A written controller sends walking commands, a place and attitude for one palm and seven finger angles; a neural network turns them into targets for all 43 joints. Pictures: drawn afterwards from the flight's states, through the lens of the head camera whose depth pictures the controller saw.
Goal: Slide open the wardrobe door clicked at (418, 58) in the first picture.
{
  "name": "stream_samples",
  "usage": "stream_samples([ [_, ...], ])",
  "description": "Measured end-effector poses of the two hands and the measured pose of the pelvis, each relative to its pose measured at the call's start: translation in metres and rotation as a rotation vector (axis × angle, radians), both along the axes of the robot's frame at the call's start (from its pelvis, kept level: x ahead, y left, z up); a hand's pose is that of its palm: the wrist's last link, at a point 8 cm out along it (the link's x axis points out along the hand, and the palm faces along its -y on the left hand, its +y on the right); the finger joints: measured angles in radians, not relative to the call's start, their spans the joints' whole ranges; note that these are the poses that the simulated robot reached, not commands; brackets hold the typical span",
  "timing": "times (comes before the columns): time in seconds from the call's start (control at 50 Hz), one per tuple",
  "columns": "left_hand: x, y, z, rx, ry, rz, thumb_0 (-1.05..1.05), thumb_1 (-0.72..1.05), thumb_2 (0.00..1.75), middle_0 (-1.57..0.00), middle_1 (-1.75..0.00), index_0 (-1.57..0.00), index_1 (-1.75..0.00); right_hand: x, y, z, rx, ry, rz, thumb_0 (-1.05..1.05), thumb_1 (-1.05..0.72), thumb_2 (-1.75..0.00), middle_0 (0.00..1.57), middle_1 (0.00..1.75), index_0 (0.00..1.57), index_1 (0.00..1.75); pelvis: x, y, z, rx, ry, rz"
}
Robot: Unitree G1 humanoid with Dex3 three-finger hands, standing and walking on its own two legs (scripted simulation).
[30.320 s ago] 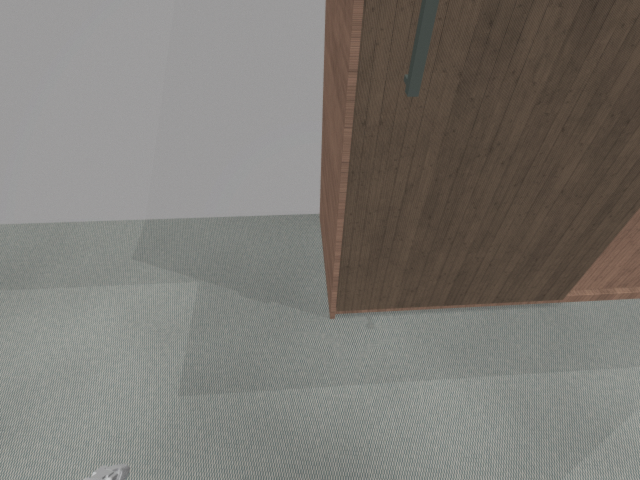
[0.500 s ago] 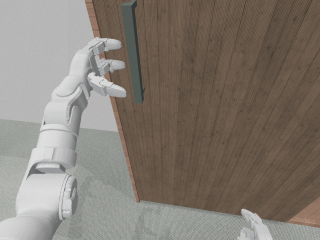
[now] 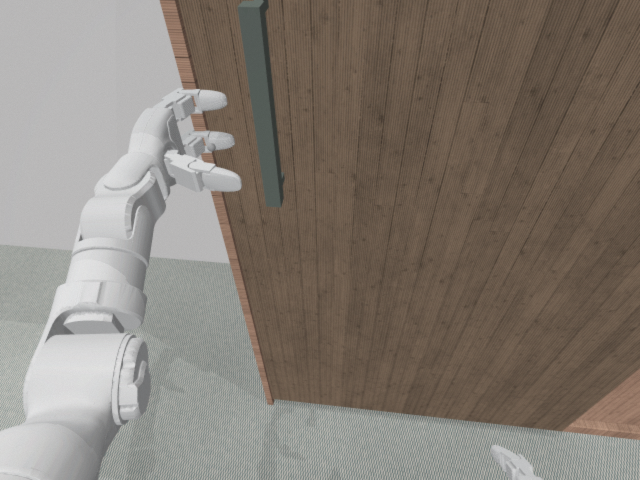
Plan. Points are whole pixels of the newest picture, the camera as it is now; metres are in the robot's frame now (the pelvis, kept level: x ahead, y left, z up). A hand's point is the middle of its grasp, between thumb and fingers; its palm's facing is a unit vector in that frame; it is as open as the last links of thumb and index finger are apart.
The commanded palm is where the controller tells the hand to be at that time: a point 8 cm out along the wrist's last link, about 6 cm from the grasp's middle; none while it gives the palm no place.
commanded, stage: move the hooked fingers beside the handle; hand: left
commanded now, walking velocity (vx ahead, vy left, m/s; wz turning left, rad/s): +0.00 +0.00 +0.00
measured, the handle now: (268, 113) +0.48 +0.08 +0.25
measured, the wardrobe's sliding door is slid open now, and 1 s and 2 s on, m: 0.00 0.00 0.00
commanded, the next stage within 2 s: none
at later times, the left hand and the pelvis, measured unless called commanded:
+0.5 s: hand (206, 142) +0.42 +0.14 +0.24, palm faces -0.06 -1.00 -0.01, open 14.0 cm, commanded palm +0.41 +0.20 +0.24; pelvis +0.00 +0.00 +0.00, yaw +0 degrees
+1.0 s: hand (204, 138) +0.44 +0.15 +0.24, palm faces -0.04 -1.00 +0.01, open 14.0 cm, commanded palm +0.41 +0.20 +0.23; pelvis +0.00 -0.01 +0.00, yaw +0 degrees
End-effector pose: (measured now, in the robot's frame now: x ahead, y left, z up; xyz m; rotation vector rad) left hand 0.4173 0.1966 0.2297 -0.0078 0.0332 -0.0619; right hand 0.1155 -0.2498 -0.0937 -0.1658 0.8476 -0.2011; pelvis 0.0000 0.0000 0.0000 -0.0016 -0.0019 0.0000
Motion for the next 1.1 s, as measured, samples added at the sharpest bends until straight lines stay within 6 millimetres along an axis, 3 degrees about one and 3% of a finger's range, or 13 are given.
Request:
stream_samples([
  [0.08,0.002,0.004,-0.002,0.013,-0.025,0.02,-0.01,-0.5,0.3,-0.3,-1.2,-0.3,-1.2,0.002,0.003,0.002,-0.001,-0.015,0.003,0.01,-0.9,-0.9,0.2,0.3,0.2,0.3,0.0,0.002,0.0,0.0,0.003,-0.003],
  [0.22,-0.002,-0.003,0.021,0.004,-0.132,-0.028,-0.01,-0.5,0.3,-0.3,-1.2,-0.3,-1.2,0.006,0.01,0.0,0.01,-0.011,0.024,0.01,-0.9,-0.9,0.2,0.3,0.2,0.3,0.005,0.004,0.0,0.001,-0.002,-0.001],
  [0.34,-0.001,-0.001,-0.003,0.0,0.012,-0.008,-0.01,-0.5,0.3,-0.3,-1.2,-0.3,-1.2,0.01,0.011,0.0,0.023,-0.007,0.021,0.01,-0.9,-0.9,0.2,0.3,0.2,0.3,0.005,0.004,0.0,0.0,0.001,-0.001],
  [0.4,-0.005,0.002,-0.01,0.013,-0.003,0.015,-0.01,-0.5,0.3,-0.3,-1.2,-0.3,-1.2,0.01,0.011,0.001,0.021,-0.015,0.021,0.01,-0.9,-0.9,0.2,0.3,0.2,0.3,0.004,0.003,0.0,0.001,-0.003,-0.004],
  [0.52,-0.013,-0.001,0.018,0.007,-0.151,-0.001,-0.01,-0.5,0.3,-0.3,-1.2,-0.3,-1.2,0.014,0.01,0.004,0.006,-0.025,0.041,0.01,-0.9,-0.9,0.2,0.3,0.2,0.3,0.004,0.001,0.0,0.002,-0.015,0.002],
  [0.58,-0.011,0.001,0.025,0.005,-0.121,-0.005,-0.01,-0.5,0.3,-0.3,-1.2,-0.3,-1.2,0.016,0.008,0.005,0.005,-0.027,0.04,0.01,-0.9,-0.9,0.2,0.3,0.2,0.3,0.003,-0.001,0.0,0.0,-0.012,0.006],
  [0.68,-0.007,0.006,0.002,0.009,0.026,0.015,-0.01,-0.5,0.3,-0.3,-1.2,-0.3,-1.2,0.014,0.003,0.004,0.009,-0.023,0.029,0.01,-0.9,-0.9,0.2,0.3,0.2,0.3,0.0,-0.002,0.0,0.0,-0.001,0.009],
  [0.76,-0.01,0.004,-0.01,0.019,-0.001,0.015,-0.01,-0.5,0.3,-0.3,-1.2,-0.3,-1.2,0.009,0.0,0.002,0.001,-0.015,0.027,0.01,-0.9,-0.9,0.2,0.3,0.2,0.3,-0.002,-0.003,0.0,0.001,-0.004,0.01],
  [0.86,-0.013,-0.004,0.015,0.003,-0.144,-0.008,-0.01,-0.5,0.3,-0.3,-1.2,-0.3,-1.2,0.005,-0.001,0.001,-0.006,-0.011,0.031,0.01,-0.9,-0.9,0.2,0.3,0.2,0.3,0.0,-0.006,0.0,0.002,-0.012,0.009],
  [0.92,-0.007,-0.003,0.024,-0.004,-0.125,-0.003,-0.01,-0.5,0.3,-0.3,-1.2,-0.3,-1.2,0.004,-0.002,0.0,0.0,-0.006,0.022,0.01,-0.9,-0.9,0.2,0.3,0.2,0.3,0.001,-0.007,0.0,0.002,-0.009,0.007],
  [1.02,0.002,0.009,0.004,0.003,0.027,0.029,-0.01,-0.5,0.3,-0.31,-1.2,-0.3,-1.2,-0.002,-0.006,-0.002,0.009,0.007,-0.002,0.01,-0.9,-0.9,0.2,0.3,0.2,0.3,0.001,-0.008,0.0,0.002,0.009,0.003],
  [1.1,-0.002,0.013,-0.011,0.022,0.012,0.03,-0.01,-0.5,0.3,-0.3,-1.2,-0.3,-1.2,-0.008,-0.01,-0.004,0.001,0.023,-0.009,0.01,-0.9,-0.9,0.2,0.3,0.2,0.3,0.001,-0.008,0.0,0.002,0.009,0.003],
])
